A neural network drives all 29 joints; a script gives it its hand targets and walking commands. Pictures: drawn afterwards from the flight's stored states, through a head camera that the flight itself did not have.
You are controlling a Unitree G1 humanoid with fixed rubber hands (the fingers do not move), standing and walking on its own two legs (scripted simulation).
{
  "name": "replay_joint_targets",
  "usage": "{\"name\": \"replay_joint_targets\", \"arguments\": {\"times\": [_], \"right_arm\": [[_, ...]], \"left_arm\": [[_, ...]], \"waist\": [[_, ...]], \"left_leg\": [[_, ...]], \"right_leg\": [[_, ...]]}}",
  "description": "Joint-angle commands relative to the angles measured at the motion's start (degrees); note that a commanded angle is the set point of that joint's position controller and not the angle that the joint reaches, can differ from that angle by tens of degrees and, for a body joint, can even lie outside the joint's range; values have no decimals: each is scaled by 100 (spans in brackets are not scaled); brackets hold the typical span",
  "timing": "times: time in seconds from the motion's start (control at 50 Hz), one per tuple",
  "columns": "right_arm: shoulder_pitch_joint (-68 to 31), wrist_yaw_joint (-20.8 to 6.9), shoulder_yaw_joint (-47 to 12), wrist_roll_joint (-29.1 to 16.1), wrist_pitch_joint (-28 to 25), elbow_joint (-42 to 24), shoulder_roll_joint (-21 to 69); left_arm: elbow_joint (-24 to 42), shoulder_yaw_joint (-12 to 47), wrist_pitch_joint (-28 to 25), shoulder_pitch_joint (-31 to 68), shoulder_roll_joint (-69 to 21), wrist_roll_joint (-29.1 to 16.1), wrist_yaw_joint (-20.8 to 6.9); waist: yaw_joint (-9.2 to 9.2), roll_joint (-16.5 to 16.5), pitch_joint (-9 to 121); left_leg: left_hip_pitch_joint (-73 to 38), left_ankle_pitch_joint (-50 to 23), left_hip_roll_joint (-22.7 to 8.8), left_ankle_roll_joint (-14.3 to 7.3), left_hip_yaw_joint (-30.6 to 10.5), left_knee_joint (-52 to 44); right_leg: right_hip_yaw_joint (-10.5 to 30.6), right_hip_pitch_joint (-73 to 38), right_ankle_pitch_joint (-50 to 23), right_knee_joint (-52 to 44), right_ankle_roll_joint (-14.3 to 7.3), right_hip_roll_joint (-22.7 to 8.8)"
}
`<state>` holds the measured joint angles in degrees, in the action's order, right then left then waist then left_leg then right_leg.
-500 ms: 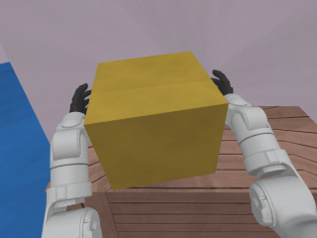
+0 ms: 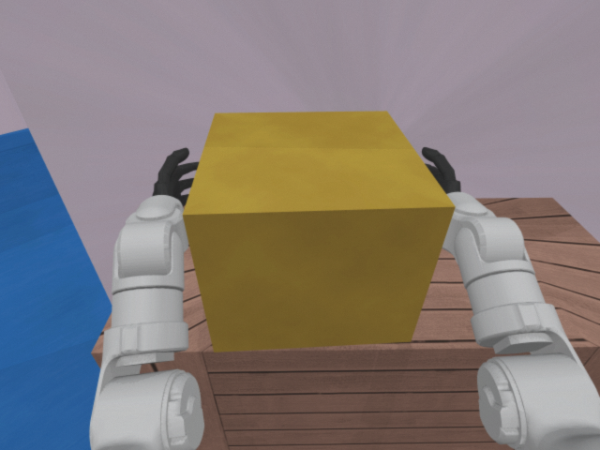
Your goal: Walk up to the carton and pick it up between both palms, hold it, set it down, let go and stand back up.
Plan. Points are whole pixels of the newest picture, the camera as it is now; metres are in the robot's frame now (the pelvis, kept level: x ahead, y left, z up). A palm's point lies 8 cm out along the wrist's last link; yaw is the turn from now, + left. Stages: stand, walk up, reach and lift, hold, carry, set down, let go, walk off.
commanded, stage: hold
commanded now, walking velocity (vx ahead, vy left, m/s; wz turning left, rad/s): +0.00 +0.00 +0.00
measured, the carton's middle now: (307, 221) +0.39 +0.00 +0.17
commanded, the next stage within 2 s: none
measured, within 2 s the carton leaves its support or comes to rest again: neither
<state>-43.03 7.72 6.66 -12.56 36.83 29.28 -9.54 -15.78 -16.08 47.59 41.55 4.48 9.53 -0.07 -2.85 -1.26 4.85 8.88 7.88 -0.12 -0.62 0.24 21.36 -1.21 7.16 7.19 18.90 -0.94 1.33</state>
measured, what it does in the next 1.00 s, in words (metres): stands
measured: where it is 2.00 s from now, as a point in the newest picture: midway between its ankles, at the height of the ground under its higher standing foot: outside the picture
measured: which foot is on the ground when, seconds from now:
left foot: down 0.00-1.00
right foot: down 0.00-1.00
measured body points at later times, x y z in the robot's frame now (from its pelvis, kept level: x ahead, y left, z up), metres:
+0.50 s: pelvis +0.03 +0.00 +0.00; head -0.03 +0.02 +0.45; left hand +0.41 +0.20 +0.21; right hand +0.43 -0.16 +0.23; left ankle +0.05 +0.11 -0.75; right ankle +0.04 -0.11 -0.75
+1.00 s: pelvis +0.01 +0.00 +0.00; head -0.06 +0.02 +0.45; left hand +0.38 +0.18 +0.22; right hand +0.39 -0.17 +0.23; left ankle +0.05 +0.11 -0.75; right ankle +0.04 -0.11 -0.75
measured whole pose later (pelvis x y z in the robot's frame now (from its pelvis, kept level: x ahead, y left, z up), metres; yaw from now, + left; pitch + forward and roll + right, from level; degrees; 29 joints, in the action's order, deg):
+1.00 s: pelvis +0.01 +0.00 +0.00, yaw +0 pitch -4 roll -1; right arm -46.3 9.6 4.7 -13.7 37.9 28.6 -9.9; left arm -11.4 -16.8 48.3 39.8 5.4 7.9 -0.3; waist -2.9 -1.2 5.4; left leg 9.2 8.3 -0.1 -0.6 0.2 21.4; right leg -1.2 7.5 7.5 18.9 -1.0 1.3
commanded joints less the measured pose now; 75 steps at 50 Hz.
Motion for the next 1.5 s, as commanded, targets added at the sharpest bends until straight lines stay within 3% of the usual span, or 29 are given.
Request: {"name": "replay_joint_targets", "arguments": {"times": [0.0,0.06,0.12,0.2,0.32,0.42,0.46,0.5,0.56,0.6,0.7,0.76,0.86,0.92,0.98,1.1,1.2,1.28,1.42,1.48], "right_arm": [[-6333,-970,-2257,-857,-1016,-2045,4049],[-5850,-989,-1890,-554,-909,-1016,3814],[-5463,-1015,-1436,-314,-801,6,3490],[-5669,-922,-1485,-519,-753,40,3294],[-5668,-646,-2206,-1325,-880,-1127,3617],[-5185,-371,-2749,-1822,-812,-2877,3666],[-4754,-302,-2723,-1814,-714,-3252,3567],[-4154,-279,-2553,-1666,-533,-3143,3347],[-3358,-314,-2198,-1315,-229,-2620,2931],[-3243,-340,-2056,-1115,-77,-2309,2741],[-3936,-427,-1751,-824,25,-1576,2761],[-4402,-536,-1794,-861,-70,-1410,3062],[-5146,-755,-2087,-1079,-428,-1635,3628],[-5546,-826,-2135,-1043,-621,-1852,3761],[-5567,-888,-1998,-877,-720,-1549,3783],[-5187,-956,-1542,-538,-704,-200,3489],[-5849,-854,-1714,-732,-759,-491,3422],[-6108,-712,-2076,-1094,-919,-1169,3687],[-5785,-488,-2706,-1612,-998,-2918,3902],[-5037,-452,-2567,-1519,-823,-2791,3732]], "left_arm": [[1164,2881,-1039,5783,-3574,-1780,-434],[277,2297,-922,5299,-3258,-1292,-493],[-629,1513,-741,4672,-2833,-670,-744],[-806,1453,-635,4364,-2806,-583,-1080],[440,2150,-771,4561,-3268,-1057,-972],[2548,3114,-808,4658,-3285,-1677,-709],[3268,3451,-782,4733,-3189,-1909,-616],[3615,3561,-684,4678,-3018,-1982,-565],[3423,3286,-447,4175,-2674,-1740,-618],[3040,3129,-285,3809,-2567,-1516,-793],[1805,2690,-121,3715,-2612,-1080,-1241],[1685,2510,-235,4175,-2692,-1046,-1304],[1824,2658,-580,5040,-3031,-1367,-970],[1731,2895,-749,5434,-3232,-1639,-783],[1419,2882,-849,5606,-3290,-1670,-668],[60,1897,-700,4774,-3016,-872,-870],[-511,1519,-572,4351,-2926,-613,-1140],[34,1863,-703,4616,-3205,-888,-1039],[2137,3149,-959,5133,-3451,-1808,-590],[2666,3396,-910,5119,-3312,-1963,-480]], "waist": [[50,123,3457],[2,70,2469],[9,43,1402],[43,119,1493],[-94,239,2858],[-392,497,4290],[-572,642,4468],[-728,776,4197],[-872,771,3248],[-896,705,2683],[-713,494,1742],[-514,438,1995],[-247,437,2939],[-221,412,3352],[-229,373,3192],[-99,197,1602],[134,22,1530],[81,47,2385],[-185,397,4258],[-391,587,4090]], "left_leg": [[-212,180,98,-66,-138,-459],[83,696,118,-155,-84,-626],[408,1100,108,-249,-60,-843],[219,654,92,-181,-92,-787],[-564,-1156,207,51,-211,-310],[-1342,-2837,283,355,-298,260],[-1531,-3101,271,481,-337,376],[-1578,-3001,225,571,-355,362],[-1309,-2382,142,602,-329,123],[-969,-1798,97,567,-302,-94],[-223,-389,56,386,-247,-562],[-91,-209,76,281,-225,-630],[-242,-345,122,193,-215,-535],[-343,-258,98,176,-231,-464],[-257,97,68,144,-213,-534],[278,750,67,-58,-114,-846],[127,446,100,-164,-86,-757],[-287,-352,168,-105,-125,-531],[-1188,-2176,230,242,-278,141],[-1365,-2283,202,387,-323,205]], "right_leg": [[250,-383,200,-397,126,145],[272,-259,849,-525,152,63],[231,-247,1414,-636,153,4],[296,-498,813,-631,73,28],[233,-1353,-1456,-310,138,179],[181,-1719,-3128,34,242,327],[156,-1571,-3319,83,245,357],[146,-1320,-3114,42,223,347],[169,-1196,-2570,-88,176,266],[228,-1252,-2257,-150,100,203],[345,-1080,-1076,-368,-31,85],[348,-1089,-784,-363,-31,79],[234,-1015,-633,-297,55,151],[209,-764,-460,-289,59,170],[198,-529,-97,-349,62,145],[235,-515,679,-503,76,45],[313,-643,520,-612,87,47],[254,-1020,-453,-481,147,114],[187,-1254,-2194,-106,187,321],[167,-949,-2165,-135,177,329]]}}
